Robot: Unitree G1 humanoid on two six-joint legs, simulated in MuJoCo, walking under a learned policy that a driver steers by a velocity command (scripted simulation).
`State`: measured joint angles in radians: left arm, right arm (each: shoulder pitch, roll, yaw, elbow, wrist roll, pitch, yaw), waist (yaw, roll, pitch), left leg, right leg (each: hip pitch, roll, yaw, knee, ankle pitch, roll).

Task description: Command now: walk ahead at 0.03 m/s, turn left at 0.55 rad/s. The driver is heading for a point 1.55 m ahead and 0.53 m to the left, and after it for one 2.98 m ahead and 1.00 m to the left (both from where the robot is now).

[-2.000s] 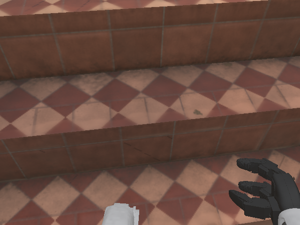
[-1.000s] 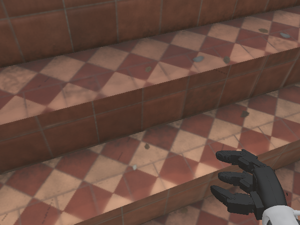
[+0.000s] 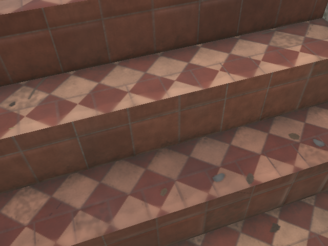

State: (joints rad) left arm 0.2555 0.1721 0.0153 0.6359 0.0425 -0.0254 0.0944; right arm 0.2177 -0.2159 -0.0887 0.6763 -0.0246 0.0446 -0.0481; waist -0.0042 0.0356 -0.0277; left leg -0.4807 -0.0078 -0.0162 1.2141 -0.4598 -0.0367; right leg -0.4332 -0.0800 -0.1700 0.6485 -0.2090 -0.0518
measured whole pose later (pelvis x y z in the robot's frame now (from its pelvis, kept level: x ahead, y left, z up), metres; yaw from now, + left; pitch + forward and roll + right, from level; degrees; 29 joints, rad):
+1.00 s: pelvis +0.01 -0.01 -0.04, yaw +34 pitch +2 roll -1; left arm 0.28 0.17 0.07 0.72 0.06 -0.06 0.06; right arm 0.11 -0.17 -0.07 0.60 -0.06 0.03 0.01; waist 0.03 0.04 0.03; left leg -0.74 0.09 -0.08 1.58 -0.02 0.02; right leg -0.50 -0.19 -0.27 0.98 -0.49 -0.02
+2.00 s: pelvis +0.16 +0.34 +0.22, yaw +1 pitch +1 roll -1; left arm 0.07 0.06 0.03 0.69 0.04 0.00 0.01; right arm 0.41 -0.11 -0.05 0.97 -0.03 -0.15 -0.04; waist -0.01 -0.03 -0.03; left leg -0.34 0.12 0.27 0.69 -0.35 0.05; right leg -1.21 0.09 0.07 2.05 0.09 -0.10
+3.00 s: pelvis +0.52 +0.25 +0.46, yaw +17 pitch +1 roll +2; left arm 0.44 0.11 0.05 0.89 0.03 -0.09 0.05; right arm 0.01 -0.09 -0.05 0.60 -0.03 0.07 -0.05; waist 0.02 0.09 0.07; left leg -1.16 0.11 0.08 1.93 -0.37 0.04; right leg -0.07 -0.22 -0.47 0.33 -0.21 0.05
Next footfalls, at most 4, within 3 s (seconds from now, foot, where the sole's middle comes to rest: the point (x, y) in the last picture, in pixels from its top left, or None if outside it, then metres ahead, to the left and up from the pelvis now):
0.08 left None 0.05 0.10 -0.75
0.42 right None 0.13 -0.09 -0.75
1.08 left None -0.13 0.15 -0.76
1.28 right None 0.07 0.07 -0.75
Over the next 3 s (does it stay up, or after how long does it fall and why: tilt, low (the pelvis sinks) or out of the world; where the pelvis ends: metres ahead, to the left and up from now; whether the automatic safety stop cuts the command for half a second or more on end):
stays up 0.52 0.25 0.46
